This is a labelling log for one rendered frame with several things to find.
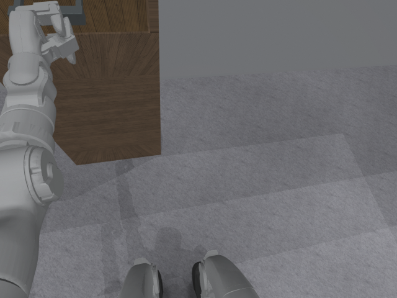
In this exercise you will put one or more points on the robot left upper arm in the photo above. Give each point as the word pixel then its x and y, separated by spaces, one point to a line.
pixel 29 181

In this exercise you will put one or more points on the cabinet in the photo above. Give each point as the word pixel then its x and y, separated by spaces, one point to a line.
pixel 108 103

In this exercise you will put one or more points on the left robot thigh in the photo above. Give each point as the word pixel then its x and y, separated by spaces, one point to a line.
pixel 141 282

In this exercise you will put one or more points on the handle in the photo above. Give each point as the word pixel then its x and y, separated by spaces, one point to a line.
pixel 75 13

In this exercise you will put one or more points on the right robot thigh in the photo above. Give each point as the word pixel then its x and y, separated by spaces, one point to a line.
pixel 220 275

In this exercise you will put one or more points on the robot thigh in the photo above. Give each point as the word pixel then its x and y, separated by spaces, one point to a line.
pixel 220 275
pixel 141 282

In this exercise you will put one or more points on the robot left hand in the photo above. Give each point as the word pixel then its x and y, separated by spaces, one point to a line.
pixel 26 34

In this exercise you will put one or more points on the drawer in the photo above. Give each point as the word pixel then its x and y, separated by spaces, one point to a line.
pixel 101 15

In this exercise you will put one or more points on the robot left forearm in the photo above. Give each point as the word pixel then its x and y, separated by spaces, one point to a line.
pixel 29 113

